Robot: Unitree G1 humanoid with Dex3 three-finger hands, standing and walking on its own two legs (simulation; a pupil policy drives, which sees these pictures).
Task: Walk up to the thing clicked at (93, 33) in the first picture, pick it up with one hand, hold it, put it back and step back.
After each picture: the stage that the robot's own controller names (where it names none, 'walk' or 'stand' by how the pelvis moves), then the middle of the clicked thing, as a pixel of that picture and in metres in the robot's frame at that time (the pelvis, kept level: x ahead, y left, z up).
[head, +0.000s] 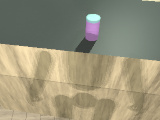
stand; (92, 27) +0.68 -0.05 +0.05
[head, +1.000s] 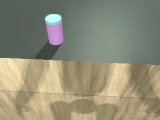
rise first; (54, 29) +0.58 +0.16 +0.08
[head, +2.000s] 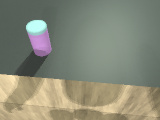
rise first; (39, 38) +0.48 +0.17 +0.10
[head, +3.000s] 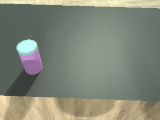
stand; (30, 57) +0.44 +0.18 +0.07
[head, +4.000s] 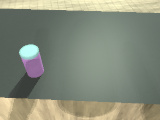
stand; (32, 61) +0.44 +0.20 +0.05
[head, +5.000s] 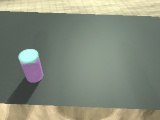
stand; (31, 66) +0.42 +0.20 +0.05
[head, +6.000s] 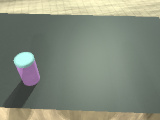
stand; (27, 69) +0.41 +0.21 +0.05
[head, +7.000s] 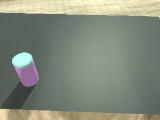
stand; (26, 70) +0.41 +0.21 +0.05
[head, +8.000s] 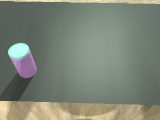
rise first; (23, 61) +0.42 +0.22 +0.05
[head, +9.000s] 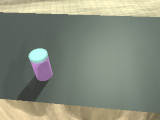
rise first; (41, 65) +0.42 +0.19 +0.05
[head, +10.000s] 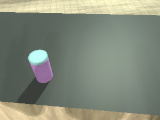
go down; (41, 66) +0.41 +0.19 +0.05
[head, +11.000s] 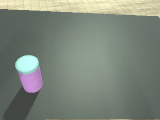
go down; (30, 74) +0.38 +0.17 +0.07
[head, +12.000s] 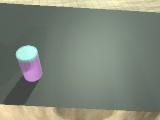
close in; (30, 64) +0.42 +0.18 +0.06
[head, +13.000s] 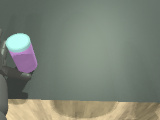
close; (23, 54) +0.42 +0.19 +0.10
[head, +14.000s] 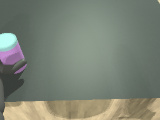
lift; (10, 54) +0.42 +0.21 +0.10
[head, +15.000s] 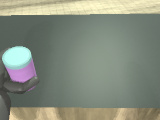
lift; (22, 70) +0.32 +0.17 +0.18
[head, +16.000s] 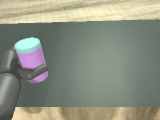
lift; (32, 60) +0.34 +0.15 +0.19
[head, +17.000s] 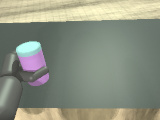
hold; (33, 63) +0.34 +0.15 +0.18
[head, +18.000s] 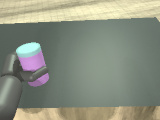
crouch; (33, 64) +0.35 +0.15 +0.17
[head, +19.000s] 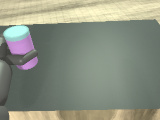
crouch; (22, 48) +0.38 +0.17 +0.21
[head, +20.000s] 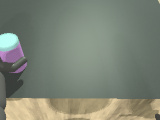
lower; (11, 54) +0.43 +0.21 +0.08
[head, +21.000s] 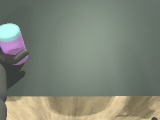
lower; (12, 45) +0.44 +0.21 +0.11
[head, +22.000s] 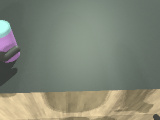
lower; (3, 42) +0.46 +0.22 +0.11
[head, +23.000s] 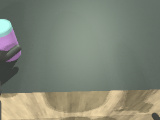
lower; (5, 41) +0.46 +0.21 +0.11
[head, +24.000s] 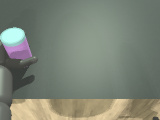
open; (18, 48) +0.44 +0.19 +0.11
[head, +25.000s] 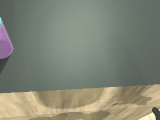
sink last; out of the picture +0.46 +0.21 +0.12
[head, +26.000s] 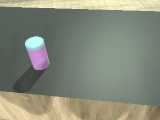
sink last; (38, 53) +0.46 +0.21 +0.09
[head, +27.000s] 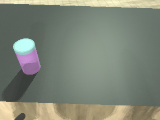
stand; (28, 57) +0.43 +0.20 +0.09
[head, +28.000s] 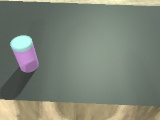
stand; (25, 54) +0.43 +0.21 +0.10
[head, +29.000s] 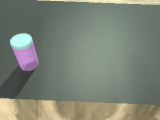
stand; (25, 53) +0.43 +0.20 +0.10
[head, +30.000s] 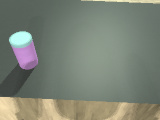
stand; (25, 51) +0.43 +0.20 +0.11
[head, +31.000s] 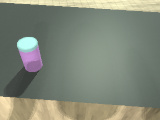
stand; (30, 55) +0.44 +0.20 +0.08
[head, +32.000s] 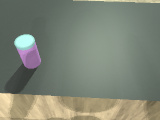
walk; (28, 52) +0.46 +0.21 +0.06
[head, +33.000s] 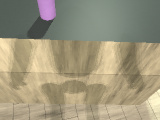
walk; (46, 3) +0.65 +0.15 +0.08
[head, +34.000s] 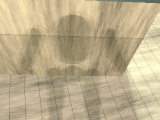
walk; out of the picture +0.94 +0.26 +0.08
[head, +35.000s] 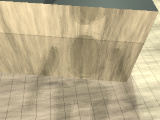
stand; out of the picture +1.11 +0.18 +0.07
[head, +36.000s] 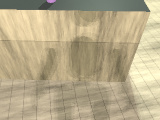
stand; out of the picture +1.11 +0.21 +0.05
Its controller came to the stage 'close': yes
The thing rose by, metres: 0.19
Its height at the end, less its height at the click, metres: +0.00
